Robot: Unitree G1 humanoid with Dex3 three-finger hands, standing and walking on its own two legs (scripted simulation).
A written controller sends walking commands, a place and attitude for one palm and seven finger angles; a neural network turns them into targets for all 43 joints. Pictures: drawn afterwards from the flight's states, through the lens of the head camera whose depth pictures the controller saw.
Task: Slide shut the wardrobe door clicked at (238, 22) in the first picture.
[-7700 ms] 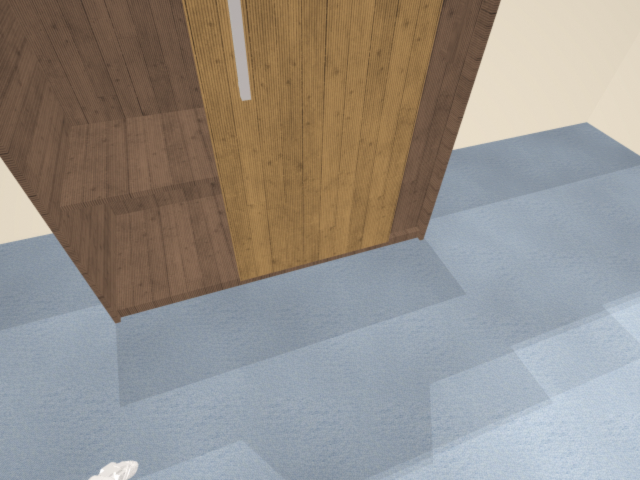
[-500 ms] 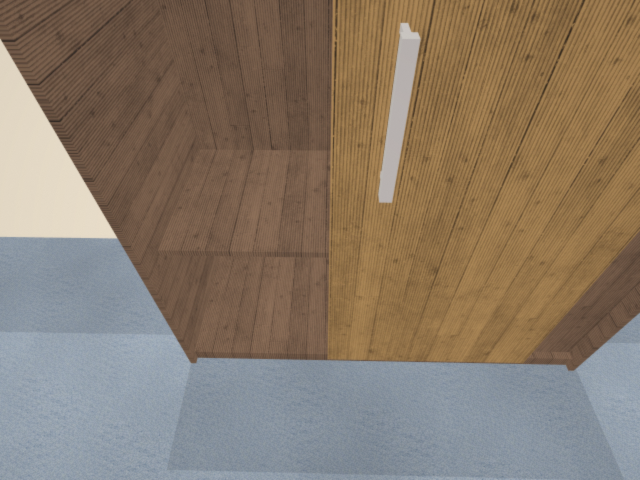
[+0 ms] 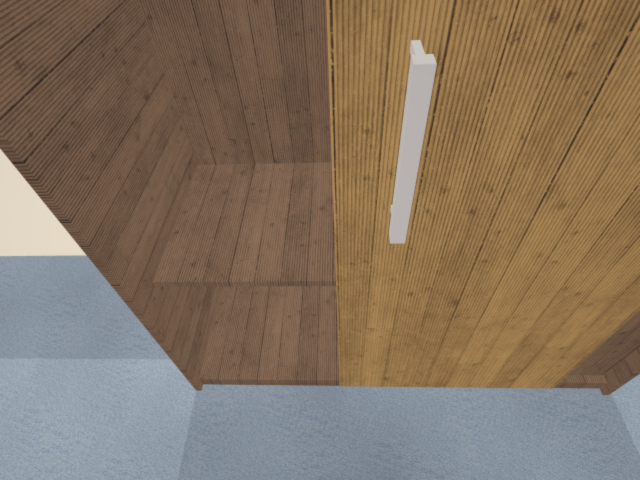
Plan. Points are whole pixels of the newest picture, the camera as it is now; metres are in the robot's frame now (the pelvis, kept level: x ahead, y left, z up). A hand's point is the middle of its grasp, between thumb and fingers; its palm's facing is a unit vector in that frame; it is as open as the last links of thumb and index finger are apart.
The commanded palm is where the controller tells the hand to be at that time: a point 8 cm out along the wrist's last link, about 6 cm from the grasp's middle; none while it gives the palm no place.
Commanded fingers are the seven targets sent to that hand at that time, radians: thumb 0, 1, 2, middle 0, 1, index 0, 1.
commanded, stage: come to a stop and stand still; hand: right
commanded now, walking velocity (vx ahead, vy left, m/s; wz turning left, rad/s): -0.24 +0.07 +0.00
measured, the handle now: (405, 156) +0.47 -0.09 +0.17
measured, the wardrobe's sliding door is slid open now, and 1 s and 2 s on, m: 0.44 0.44 0.44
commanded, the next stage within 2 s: look again from close up in 1.50 s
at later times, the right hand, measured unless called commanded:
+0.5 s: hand out of the picture +0.06 -0.13 -0.16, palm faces +0.09 +0.97 -0.24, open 7.3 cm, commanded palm none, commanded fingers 0.00 -0.90 -0.90 0.20 0.30 0.20 0.30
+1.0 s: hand out of the picture -0.09 -0.14 -0.16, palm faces +0.07 +0.98 -0.21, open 7.4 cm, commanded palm none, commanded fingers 0.00 -0.90 -0.90 0.20 0.30 0.20 0.30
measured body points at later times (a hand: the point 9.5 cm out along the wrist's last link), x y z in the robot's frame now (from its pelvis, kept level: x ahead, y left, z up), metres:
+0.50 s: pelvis +0.00 +0.06 +0.01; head +0.04 +0.07 +0.45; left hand +0.06 +0.29 -0.15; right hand +0.06 -0.18 -0.14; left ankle +0.07 +0.15 -0.73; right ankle -0.05 -0.07 -0.67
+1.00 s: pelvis -0.05 +0.04 +0.01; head -0.05 +0.05 +0.46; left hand -0.08 +0.24 -0.16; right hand -0.09 -0.19 -0.14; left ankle -0.10 +0.12 -0.71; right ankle -0.04 -0.07 -0.73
